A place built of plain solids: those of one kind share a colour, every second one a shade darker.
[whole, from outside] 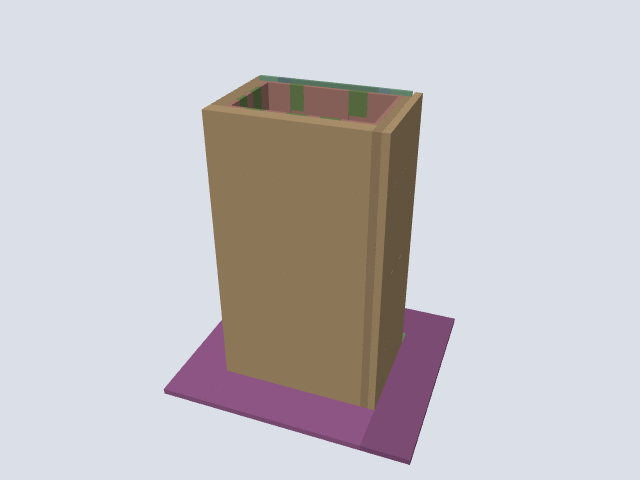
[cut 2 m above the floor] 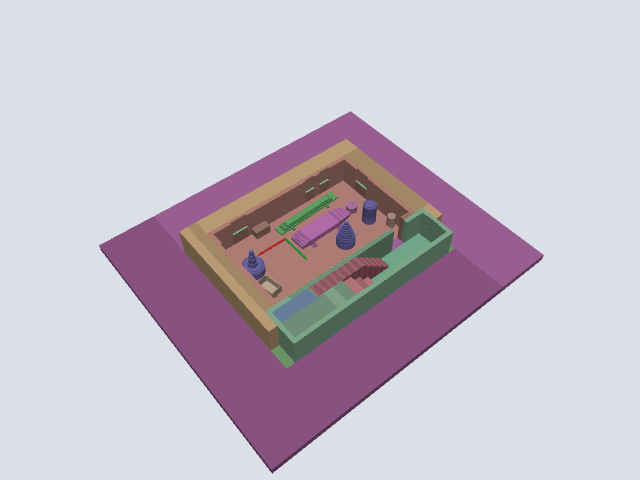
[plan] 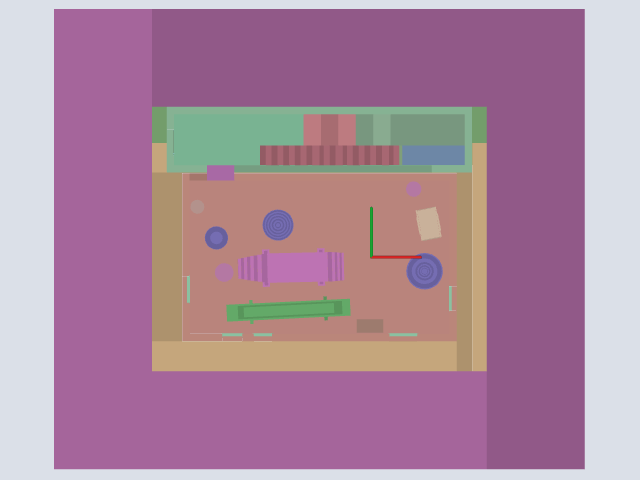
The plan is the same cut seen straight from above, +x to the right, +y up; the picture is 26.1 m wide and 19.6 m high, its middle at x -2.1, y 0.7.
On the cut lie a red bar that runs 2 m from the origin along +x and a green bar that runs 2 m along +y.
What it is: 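A harbour's pilots' and signal tower of tall halls, each with a gallery across one end; two of its long stairs turn on winders round a masonry block, nothing at their outer side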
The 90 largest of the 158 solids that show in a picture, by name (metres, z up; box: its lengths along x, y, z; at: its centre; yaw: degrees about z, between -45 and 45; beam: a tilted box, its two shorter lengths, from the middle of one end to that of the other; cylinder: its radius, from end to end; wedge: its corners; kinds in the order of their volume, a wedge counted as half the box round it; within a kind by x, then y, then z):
{
 "wall_fill_1": {"box": [0.6, 1.2, 5.04], "at": [-8.66, 4.06, 2.17]},
 "wall_fill_2": {"box": [1.23, 6.89, 5.04], "at": [-8.34, 0.01, 2.17]},
 "wall_fill_3": {"box": [1.23, 6.89, 4.53], "at": [-8.34, 0.01, 21.75]},
 "wall_fill_4": {"box": [12.44, 1.23, 5.04], "at": [-2.74, -4.04, 2.17]},
 "wall_fill_5": {"box": [12.44, 1.23, 4.11], "at": [-2.74, -4.04, 6.74]},
 "wall_fill_6": {"box": [12.44, 1.23, 2.92], "at": [-2.74, -4.04, 10.25]},
 "wall_fill_7": {"box": [12.44, 1.23, 4.73], "at": [-2.74, -4.04, 14.08]},
 "wall_fill_8": {"box": [12.44, 1.23, 3.04], "at": [-2.74, -4.04, 17.96]},
 "wall_fill_9": {"box": [12.44, 1.23, 4.53], "at": [-2.74, -4.04, 21.75]},
 "wall_fill_10": {"box": [9.09, 0.027, 5.04], "at": [-1.06, 3.44, 2.17]},
 "wall_fill_11": {"box": [0.63, 8.12, 5.04], "at": [3.8, -0.6, 2.17]},
 "wall_fill_12": {"box": [0.63, 8.12, 4.11], "at": [3.8, -0.6, 6.74]},
 "wall_fill_13": {"box": [0.63, 8.12, 2.92], "at": [3.8, -0.6, 10.25]},
 "wall_fill_14": {"box": [0.63, 8.12, 4.73], "at": [3.8, -0.6, 14.08]},
 "wall_fill_15": {"box": [0.63, 8.12, 3.04], "at": [3.8, -0.6, 17.96]},
 "wall_fill_16": {"box": [0.63, 8.12, 4.53], "at": [3.8, -0.6, 21.75]},
 "wall_fill_17": {"box": [0.6, 9.32, 5.04], "at": [4.41, 0.0, 2.17]},
 "wall_fill_18": {"box": [0.6, 9.32, 4.11], "at": [4.41, 0.0, 6.74]},
 "wall_fill_19": {"box": [0.6, 9.32, 2.92], "at": [4.41, 0.0, 10.25]},
 "wall_fill_20": {"box": [0.6, 9.32, 4.73], "at": [4.41, 0.0, 14.08]},
 "wall_fill_21": {"box": [0.6, 9.32, 3.04], "at": [4.41, 0.0, 17.96]},
 "wall_fill_22": {"box": [0.6, 9.32, 4.53], "at": [4.41, 0.0, 21.75]},
 "ground_garden_1": {"box": [4.0, 18.8, 0.5], "at": [-10.96, 0.74, -0.27]},
 "ground_garden_2": {"box": [13.67, 4.0, 0.5], "at": [-2.12, -6.66, -0.27]},
 "ground_garden_3": {"box": [13.67, 4.0, 0.5], "at": [-2.12, 8.14, -0.27]},
 "ground_garden_4": {"box": [4.0, 18.8, 0.5], "at": [6.71, 0.74, -0.27]},
 "wall_yard_1": {"box": [0.26, 1.05, 2.1], "at": [-8.23, 4.67, 1.05]},
 "wall_yard_2": {"box": [0.3, 0.69, 2.73], "at": [-8.21, 3.8, 1.21]},
 "wall_yard_3": {"box": [0.3, 0.94, 2.73], "at": [-8.21, 5.67, 1.21]},
 "wall_yard_4": {"box": [1.65, 0.3, 24.52], "at": [-7.54, 3.61, 12.11]},
 "wall_yard_5": {"box": [12.47, 0.3, 3.05], "at": [-2.12, 5.99, 1.37]},
 "wall_yard_6": {"box": [7.15, 0.3, 24.52], "at": [-2.03, 3.61, 12.11]},
 "wall_yard_7": {"box": [0.92, 0.3, 5.19], "at": [2.0, 3.61, 2.44]},
 "wall_yard_8": {"box": [1.65, 0.3, 24.52], "at": [3.29, 3.61, 12.11]},
 "wall_yard_9": {"box": [0.3, 2.68, 3.05], "at": [3.96, 4.8, 1.37]},
 "wall_1": {"box": [0.3, 1.57, 5.04], "at": [-7.58, -2.65, 2.17]},
 "wall_2": {"box": [0.3, 1.58, 4.53], "at": [-7.58, -2.64, 21.75]},
 "wall_3": {"box": [0.3, 0.94, 4.53], "at": [-7.58, -0.11, 21.75]},
 "wall_4": {"box": [0.3, 4.21, 5.04], "at": [-7.58, 1.33, 2.17]},
 "wall_5": {"box": [0.3, 1.62, 4.53], "at": [-7.58, 2.62, 21.75]},
 "wall_6": {"box": [1.02, 0.3, 5.04], "at": [-7.22, 3.28, 2.17]},
 "wall_7": {"box": [1.64, 0.3, 5.04], "at": [-6.91, -3.28, 2.17]},
 "wall_8": {"box": [2.17, 0.3, 4.53], "at": [-6.64, 3.28, 21.75]},
 "wall_9": {"box": [0.47, 0.3, 5.04], "at": [-5.04, -3.28, 2.17]},
 "wall_10": {"box": [3.73, 0.3, 4.53], "at": [-2.54, 3.28, 21.75]},
 "wall_11": {"box": [4.8, 0.3, 5.04], "at": [-1.66, -3.28, 2.17]},
 "wall_12": {"box": [9.09, 0.3, 5.04], "at": [-1.06, 3.28, 2.17]},
 "wall_13": {"box": [1.13, 0.3, 1.25], "at": [1.31, -3.28, 0.27]},
 "wall_14": {"box": [2.66, 0.3, 4.53], "at": [2.15, 3.28, 21.75]},
 "wall_15": {"box": [2.59, 0.3, 4.53], "at": [2.19, -3.28, 21.75]},
 "wall_16": {"box": [1.61, 0.3, 5.04], "at": [2.68, -3.28, 2.17]},
 "wall_17": {"box": [0.3, 1.25, 5.04], "at": [3.33, -2.81, 2.17]},
 "wall_18": {"box": [0.3, 6.86, 4.53], "at": [3.33, 0.0, 21.75]},
 "wall_19": {"box": [0.3, 4.61, 5.04], "at": [3.33, 1.12, 2.17]},
 "floor_1": {"box": [10.62, 6.27, 0.35], "at": [-2.12, 0.0, -0.18]},
 "wall_terr_1": {"box": [0.71, 1.28, 2.31], "at": [-0.28, 5.2, 1.1]},
 "wall_terr_2": {"box": [0.71, 1.28, 2.91], "at": [0.43, 5.2, 1.4]},
 "wall_terr_3": {"box": [3.03, 1.28, 3.51], "at": [2.3, 5.2, 1.71]},
 "step_1": {"box": [0.3, 0.81, 1.86], "at": [-2.51, 4.16, 0.88]},
 "step_2": {"box": [0.3, 0.81, 2.06], "at": [-2.27, 4.16, 0.98]},
 "step_3": {"box": [0.3, 0.81, 2.27], "at": [-2.03, 4.16, 1.08]},
 "step_4": {"box": [0.3, 0.81, 2.47], "at": [-1.8, 4.16, 1.18]},
 "step_5": {"box": [0.3, 0.81, 2.67], "at": [-1.56, 4.16, 1.28]},
 "step_6": {"box": [0.3, 0.81, 2.87], "at": [-1.32, 4.16, 1.39]},
 "step_7": {"box": [0.3, 0.81, 3.07], "at": [-1.08, 4.16, 1.49]},
 "step_8": {"box": [0.3, 0.81, 3.27], "at": [-0.85, 4.16, 1.59]},
 "step_9": {"box": [0.3, 0.81, 3.48], "at": [-0.61, 4.16, 1.69]},
 "step_10": {"box": [0.3, 0.81, 3.68], "at": [-0.37, 4.16, 1.79]},
 "step_11": {"box": [0.3, 0.81, 3.88], "at": [-0.14, 4.16, 1.89]},
 "step_12": {"box": [0.3, 0.81, 4.08], "at": [0.1, 4.16, 1.99]},
 "step_13": {"box": [0.3, 0.81, 4.28], "at": [0.34, 4.16, 2.09]},
 "step_14": {"box": [0.3, 0.81, 4.48], "at": [0.57, 4.16, 2.19]},
 "step_15": {"box": [0.3, 0.81, 4.68], "at": [0.81, 4.16, 2.29]},
 "step_16": {"box": [0.3, 0.8, 4.89], "at": [1.05, 4.16, 2.39]},
 "wall_pier_out_1": {"box": [2.67, 0.16, 5.09], "at": [2.47, 4.64, 2.49]},
 "wall_pier_out_2": {"box": [2.55, 0.8, 4.84], "at": [2.53, 4.16, 2.37]},
 "wall_over_yard_1": {"box": [1.11, 0.3, 21.87], "at": [-6.16, 3.61, 13.43]},
 "wall_over_yard_2": {"box": [0.92, 0.3, 16.83], "at": [2.0, 3.61, 15.95]},
 "floor_yard_1": {"box": [11.87, 2.08, 0.35], "at": [-2.12, 4.8, -0.18]},
 "wall_head_1": {"box": [0.3, 1.27, 1.87], "at": [-7.58, -1.21, 23.08]},
 "wall_head_2": {"box": [0.3, 1.45, 1.95], "at": [-7.58, 1.09, 23.04]},
 "wall_head_3": {"box": [1.16, 0.3, 2.05], "at": [-4.98, 3.28, 22.99]},
 "wall_head_4": {"box": [1.49, 0.3, 1.92], "at": [0.07, 3.28, 23.05]},
 "store_buoy_1": {"cylinder": 0.46, "from": [-6.33, 0.78, 0.44], "to": [-6.33, 0.78, 1.45]},
 "store_buoy_2": {"cylinder": 0.63, "from": [-3.81, 1.31, -0.02], "to": [-3.81, 1.31, 0.48]},
 "store_buoy_3": {"cylinder": 0.75, "from": [2.17, -0.58, -0.02], "to": [2.17, -0.58, 0.56]},
 "floor_quay_1": {"box": [0.6, 2.38, 0.5], "at": [-8.66, 4.95, -0.27]},
 "floor_quay_2": {"box": [0.6, 2.38, 0.5], "at": [4.41, 4.95, -0.27]},
 "punt_upturned_1": {"box": [2.47, 1.21, 0.4], "at": [-3.01, -0.42, 0.49], "yaw": 1.2},
 "floor_hda_1": {"box": [0.12, 0.81, 5.09], "at": [1.2, 4.16, 2.49]}
}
